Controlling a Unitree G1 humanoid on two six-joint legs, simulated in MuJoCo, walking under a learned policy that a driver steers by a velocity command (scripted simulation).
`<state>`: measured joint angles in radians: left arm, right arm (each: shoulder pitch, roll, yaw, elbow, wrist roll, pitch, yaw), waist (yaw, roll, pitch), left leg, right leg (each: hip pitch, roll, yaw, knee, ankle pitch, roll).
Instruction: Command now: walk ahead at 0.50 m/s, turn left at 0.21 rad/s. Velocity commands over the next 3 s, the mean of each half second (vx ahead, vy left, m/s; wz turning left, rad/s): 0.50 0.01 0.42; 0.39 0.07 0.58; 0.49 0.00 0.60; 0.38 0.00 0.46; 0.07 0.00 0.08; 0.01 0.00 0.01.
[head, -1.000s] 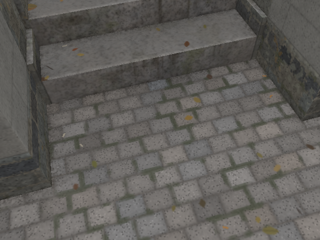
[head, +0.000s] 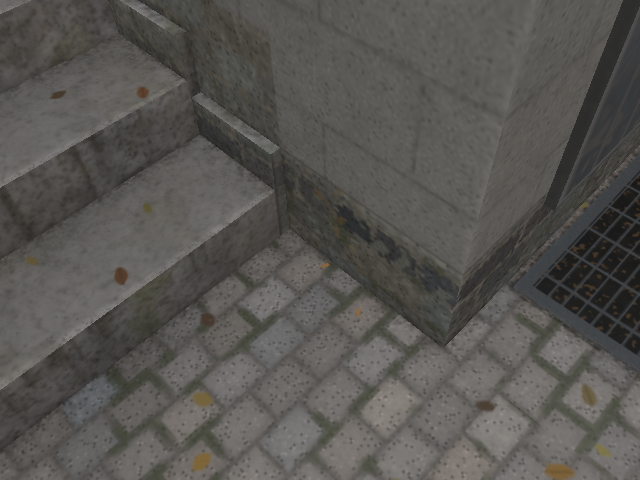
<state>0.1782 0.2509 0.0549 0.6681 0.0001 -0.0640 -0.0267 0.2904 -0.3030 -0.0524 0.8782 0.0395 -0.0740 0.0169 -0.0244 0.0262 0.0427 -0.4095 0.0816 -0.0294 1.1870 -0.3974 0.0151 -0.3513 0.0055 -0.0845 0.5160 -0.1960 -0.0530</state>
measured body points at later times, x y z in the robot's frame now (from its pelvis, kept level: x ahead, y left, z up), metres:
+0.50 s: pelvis +0.27 +0.08 -0.02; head +0.32 +0.09 +0.43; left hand +0.26 +0.37 -0.14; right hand +0.52 -0.13 -0.12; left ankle +0.35 +0.16 -0.73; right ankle +0.11 -0.10 -0.63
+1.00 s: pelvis +0.49 +0.13 +0.00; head +0.53 +0.13 +0.44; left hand +0.51 +0.44 -0.09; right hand +0.69 -0.10 -0.13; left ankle +0.36 +0.16 -0.70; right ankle +0.61 +0.05 -0.73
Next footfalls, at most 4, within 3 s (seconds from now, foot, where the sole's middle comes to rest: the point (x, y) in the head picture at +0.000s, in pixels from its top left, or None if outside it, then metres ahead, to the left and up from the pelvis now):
0.42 left None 0.39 0.17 -0.77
0.94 right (307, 391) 0.65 0.07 -0.77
1.34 left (162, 443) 0.54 0.37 -0.77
1.90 right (68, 265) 0.89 0.59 -0.60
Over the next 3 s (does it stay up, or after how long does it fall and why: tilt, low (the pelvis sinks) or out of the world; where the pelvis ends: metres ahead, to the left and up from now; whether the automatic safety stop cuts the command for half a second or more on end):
stays up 0.79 0.66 0.18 its command is cut before an obstacle after 0.5 s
